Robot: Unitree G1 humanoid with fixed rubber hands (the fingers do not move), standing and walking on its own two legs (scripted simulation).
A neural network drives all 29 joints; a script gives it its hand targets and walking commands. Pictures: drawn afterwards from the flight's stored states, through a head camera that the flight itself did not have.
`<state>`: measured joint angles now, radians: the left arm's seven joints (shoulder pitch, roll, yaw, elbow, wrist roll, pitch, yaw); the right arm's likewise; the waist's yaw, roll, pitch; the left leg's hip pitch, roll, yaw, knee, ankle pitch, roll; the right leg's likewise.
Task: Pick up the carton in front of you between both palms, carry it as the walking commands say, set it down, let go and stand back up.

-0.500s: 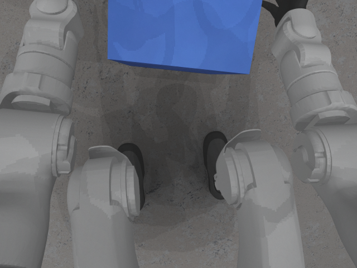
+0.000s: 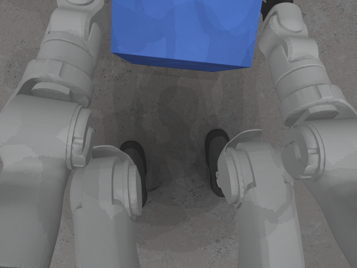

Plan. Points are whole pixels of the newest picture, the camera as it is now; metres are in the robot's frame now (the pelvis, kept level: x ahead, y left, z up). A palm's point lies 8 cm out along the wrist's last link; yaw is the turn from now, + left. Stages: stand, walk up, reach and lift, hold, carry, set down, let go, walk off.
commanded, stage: reach and lift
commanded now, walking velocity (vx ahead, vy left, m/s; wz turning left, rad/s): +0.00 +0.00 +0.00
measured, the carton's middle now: (181, 11) +0.54 -0.03 -0.25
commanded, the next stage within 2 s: none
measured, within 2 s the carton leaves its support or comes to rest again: leaves its support in 0.18 s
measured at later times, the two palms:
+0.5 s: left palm out of the picture +0.54 +0.13 -0.05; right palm out of the picture +0.51 -0.17 -0.05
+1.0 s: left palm out of the picture +0.49 +0.14 +0.10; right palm out of the picture +0.48 -0.16 +0.10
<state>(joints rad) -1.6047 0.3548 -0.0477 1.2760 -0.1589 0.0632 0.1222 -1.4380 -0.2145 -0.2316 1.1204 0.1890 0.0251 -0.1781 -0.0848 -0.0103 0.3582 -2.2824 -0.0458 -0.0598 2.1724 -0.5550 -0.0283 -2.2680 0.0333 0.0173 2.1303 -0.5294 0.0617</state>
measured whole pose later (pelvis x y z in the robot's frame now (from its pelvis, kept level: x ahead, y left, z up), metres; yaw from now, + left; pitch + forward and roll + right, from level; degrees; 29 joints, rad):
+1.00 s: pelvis +0.02 +0.00 +0.15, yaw +2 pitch +42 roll +0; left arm -0.97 0.01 0.39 0.71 0.20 0.37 0.06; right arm -0.89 0.06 -0.49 0.59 -0.19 0.38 -0.06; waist -0.05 0.02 -0.21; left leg -1.88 -0.12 -0.09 1.65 -0.50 -0.05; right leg -1.88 0.09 0.10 1.64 -0.49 0.07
